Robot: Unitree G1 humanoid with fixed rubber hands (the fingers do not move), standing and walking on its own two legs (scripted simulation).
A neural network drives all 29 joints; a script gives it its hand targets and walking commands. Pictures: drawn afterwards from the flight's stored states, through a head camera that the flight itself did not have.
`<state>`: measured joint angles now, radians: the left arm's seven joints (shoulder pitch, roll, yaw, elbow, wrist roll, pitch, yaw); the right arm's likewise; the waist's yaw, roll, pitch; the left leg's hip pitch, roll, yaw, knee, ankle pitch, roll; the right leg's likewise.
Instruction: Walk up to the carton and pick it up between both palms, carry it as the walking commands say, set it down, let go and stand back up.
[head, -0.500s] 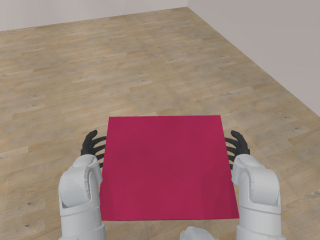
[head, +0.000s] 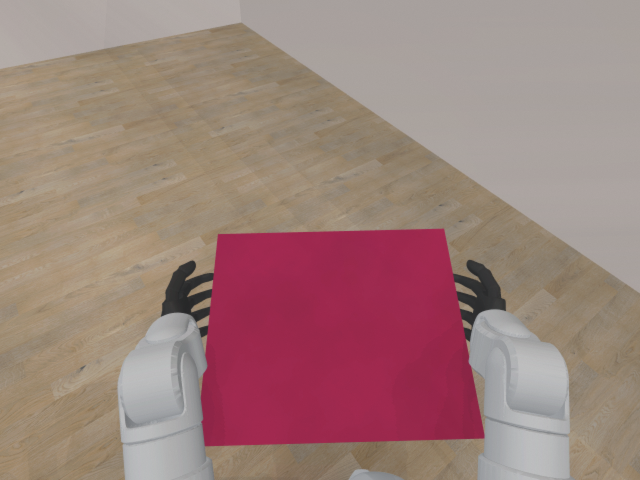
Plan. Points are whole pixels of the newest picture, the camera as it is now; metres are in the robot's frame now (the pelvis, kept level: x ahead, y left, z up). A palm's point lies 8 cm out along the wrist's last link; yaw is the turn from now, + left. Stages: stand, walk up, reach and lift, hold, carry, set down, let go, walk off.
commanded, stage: carry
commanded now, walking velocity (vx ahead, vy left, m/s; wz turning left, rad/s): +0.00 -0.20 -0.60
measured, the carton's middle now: (332, 344) +0.29 +0.00 -0.01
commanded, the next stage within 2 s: none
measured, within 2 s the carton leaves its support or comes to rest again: neither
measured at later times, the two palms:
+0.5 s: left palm (408, 338) +0.25 -0.08 +0.08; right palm out of the picture +0.13 -0.40 +0.07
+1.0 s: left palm (636, 418) +0.16 -0.28 +0.10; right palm out of the picture -0.04 -0.56 +0.09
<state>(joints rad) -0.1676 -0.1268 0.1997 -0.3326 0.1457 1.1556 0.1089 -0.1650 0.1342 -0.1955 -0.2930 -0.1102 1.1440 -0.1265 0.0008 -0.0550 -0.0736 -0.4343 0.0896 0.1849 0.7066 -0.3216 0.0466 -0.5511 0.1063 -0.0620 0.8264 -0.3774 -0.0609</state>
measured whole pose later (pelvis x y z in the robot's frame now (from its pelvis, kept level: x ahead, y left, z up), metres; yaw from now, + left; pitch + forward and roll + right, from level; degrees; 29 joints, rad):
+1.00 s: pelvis -0.16 -0.26 +0.00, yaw -36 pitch +3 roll -3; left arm -0.22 -0.13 0.21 -0.30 0.14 1.16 0.10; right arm -0.18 0.13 -0.20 -0.32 -0.16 1.18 -0.11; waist 0.02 0.05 -0.07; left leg -0.41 0.39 0.23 0.73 -0.34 -0.13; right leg -0.37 -0.02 -0.09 0.58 -0.23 0.03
